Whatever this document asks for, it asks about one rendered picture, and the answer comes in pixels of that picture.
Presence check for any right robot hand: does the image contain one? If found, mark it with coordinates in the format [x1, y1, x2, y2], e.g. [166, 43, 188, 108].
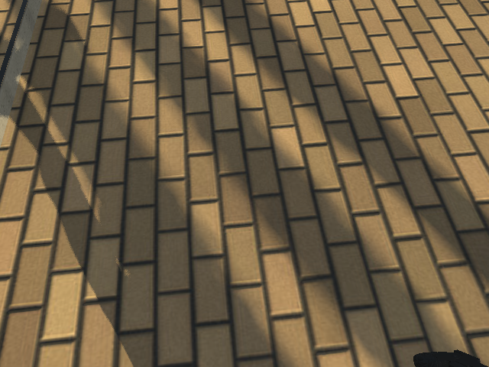
[413, 350, 488, 367]

